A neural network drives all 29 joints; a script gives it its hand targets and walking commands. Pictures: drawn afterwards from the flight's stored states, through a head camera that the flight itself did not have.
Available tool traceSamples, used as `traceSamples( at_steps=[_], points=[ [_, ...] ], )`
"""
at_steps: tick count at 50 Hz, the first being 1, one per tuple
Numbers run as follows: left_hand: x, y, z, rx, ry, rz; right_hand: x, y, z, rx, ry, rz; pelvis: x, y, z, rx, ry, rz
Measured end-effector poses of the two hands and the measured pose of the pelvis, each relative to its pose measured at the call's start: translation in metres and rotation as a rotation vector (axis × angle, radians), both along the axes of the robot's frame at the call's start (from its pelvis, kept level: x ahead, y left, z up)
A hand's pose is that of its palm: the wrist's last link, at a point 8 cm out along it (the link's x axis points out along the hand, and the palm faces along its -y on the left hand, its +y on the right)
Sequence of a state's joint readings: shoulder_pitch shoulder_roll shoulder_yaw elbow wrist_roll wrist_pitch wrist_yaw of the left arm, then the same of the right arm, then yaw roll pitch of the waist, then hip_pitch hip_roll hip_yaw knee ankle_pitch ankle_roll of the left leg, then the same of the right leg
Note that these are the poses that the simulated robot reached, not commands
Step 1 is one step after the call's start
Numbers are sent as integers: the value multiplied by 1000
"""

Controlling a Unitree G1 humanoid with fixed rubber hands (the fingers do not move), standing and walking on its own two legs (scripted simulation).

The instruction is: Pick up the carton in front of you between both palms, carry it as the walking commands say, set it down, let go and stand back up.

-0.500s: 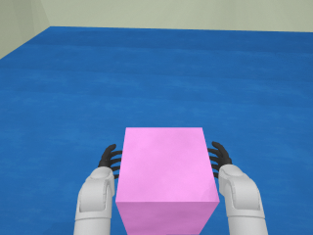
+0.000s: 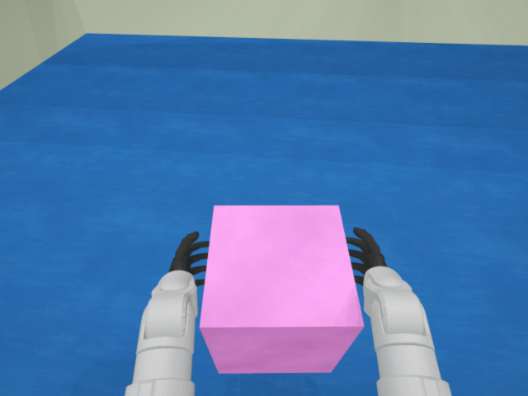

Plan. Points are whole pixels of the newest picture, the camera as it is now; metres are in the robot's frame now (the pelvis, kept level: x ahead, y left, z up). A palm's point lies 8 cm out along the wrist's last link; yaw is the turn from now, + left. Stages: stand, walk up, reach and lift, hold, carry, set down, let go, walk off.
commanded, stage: carry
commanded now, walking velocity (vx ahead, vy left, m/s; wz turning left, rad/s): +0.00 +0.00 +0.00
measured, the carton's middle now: (275, 293) +0.30 +0.00 -0.04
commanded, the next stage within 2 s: hold in 0.74 s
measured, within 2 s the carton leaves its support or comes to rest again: neither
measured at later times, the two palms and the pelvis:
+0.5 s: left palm (176, 284) +0.28 +0.16 +0.04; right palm (369, 280) +0.28 -0.14 +0.04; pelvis -0.01 +0.01 +0.00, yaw +0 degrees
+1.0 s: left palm (146, 316) +0.23 +0.19 +0.04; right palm (346, 277) +0.28 -0.10 +0.05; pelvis -0.02 +0.00 +0.01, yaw +9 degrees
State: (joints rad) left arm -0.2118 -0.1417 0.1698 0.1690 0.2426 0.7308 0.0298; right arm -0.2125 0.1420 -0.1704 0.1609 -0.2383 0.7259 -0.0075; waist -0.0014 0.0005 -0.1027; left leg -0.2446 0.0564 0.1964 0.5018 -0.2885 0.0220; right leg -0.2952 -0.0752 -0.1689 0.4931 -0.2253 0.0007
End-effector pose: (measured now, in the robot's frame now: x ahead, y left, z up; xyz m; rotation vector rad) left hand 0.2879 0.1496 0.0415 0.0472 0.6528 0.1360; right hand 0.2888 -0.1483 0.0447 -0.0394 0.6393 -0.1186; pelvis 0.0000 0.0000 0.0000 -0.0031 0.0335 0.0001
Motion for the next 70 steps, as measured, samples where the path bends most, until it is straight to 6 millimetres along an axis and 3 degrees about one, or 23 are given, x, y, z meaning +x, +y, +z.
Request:
traceSamples(
  at_steps=[38, 42, 51, 70],
  points=[
    [-13, 12, -1, -4, 10, 3, -13, 12, -1, -2, 10, 2, -12, 11, 1, -4, -19, 5],
    [-26, 18, 0, 4, 14, 17, -18, 18, 1, -21, 13, 38, -15, 9, 6, -1, -94, 78],
    [-63, 40, 3, -5, 5, 171, -9, 45, 8, -18, 3, 184, -26, -7, 7, 15, -168, 156],
    [-65, 7, 15, -7, -5, 164, -13, 10, 14, 16, -3, 170, -36, -40, 4, 26, -214, 174]
  ],
)
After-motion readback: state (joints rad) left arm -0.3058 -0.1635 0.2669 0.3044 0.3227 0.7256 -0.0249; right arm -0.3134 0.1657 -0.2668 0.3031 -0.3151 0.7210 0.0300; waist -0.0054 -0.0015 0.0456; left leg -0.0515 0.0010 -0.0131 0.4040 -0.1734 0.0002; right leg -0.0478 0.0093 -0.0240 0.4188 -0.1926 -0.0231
